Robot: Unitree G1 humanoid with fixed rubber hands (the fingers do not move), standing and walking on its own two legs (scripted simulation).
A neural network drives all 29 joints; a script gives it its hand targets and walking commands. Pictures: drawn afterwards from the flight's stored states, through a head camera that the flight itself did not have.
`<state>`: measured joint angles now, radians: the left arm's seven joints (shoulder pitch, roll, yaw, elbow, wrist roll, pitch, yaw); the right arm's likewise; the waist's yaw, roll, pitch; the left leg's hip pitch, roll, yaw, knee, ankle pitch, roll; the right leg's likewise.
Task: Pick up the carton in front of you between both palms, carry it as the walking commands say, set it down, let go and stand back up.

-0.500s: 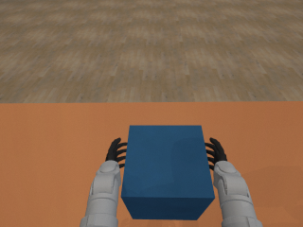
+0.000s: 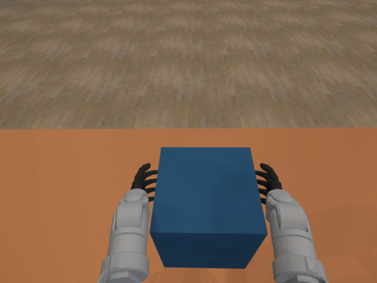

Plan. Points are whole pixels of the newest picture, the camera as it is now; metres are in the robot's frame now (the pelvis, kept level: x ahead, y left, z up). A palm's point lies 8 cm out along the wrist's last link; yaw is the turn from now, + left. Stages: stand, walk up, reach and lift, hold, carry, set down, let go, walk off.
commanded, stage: reach and lift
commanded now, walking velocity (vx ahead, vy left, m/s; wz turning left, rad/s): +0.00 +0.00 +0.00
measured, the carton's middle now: (204, 210) +0.30 +0.00 -0.04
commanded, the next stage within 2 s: hold in 0.56 s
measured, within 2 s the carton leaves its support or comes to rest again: neither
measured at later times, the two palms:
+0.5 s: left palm (138, 191) +0.30 +0.15 +0.04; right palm (273, 191) +0.30 -0.15 +0.04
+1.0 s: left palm (136, 191) +0.29 +0.15 +0.06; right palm (276, 191) +0.29 -0.15 +0.06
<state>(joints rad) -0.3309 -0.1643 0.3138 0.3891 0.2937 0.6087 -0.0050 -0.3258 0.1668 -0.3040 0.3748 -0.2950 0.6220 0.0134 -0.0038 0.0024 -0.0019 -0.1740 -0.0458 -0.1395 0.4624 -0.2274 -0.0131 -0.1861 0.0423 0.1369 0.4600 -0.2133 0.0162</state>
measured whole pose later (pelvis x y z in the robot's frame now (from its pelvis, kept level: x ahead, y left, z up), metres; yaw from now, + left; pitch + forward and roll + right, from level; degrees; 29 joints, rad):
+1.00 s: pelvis +0.00 +0.00 +0.01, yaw +0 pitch -7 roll +0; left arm -0.29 -0.16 0.25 0.26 0.28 0.75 -0.01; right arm -0.29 0.16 -0.24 0.25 -0.28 0.76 0.01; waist 0.00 0.00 0.01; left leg -0.05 -0.04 -0.13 0.38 -0.20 -0.01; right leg -0.07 0.04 0.13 0.38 -0.19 0.01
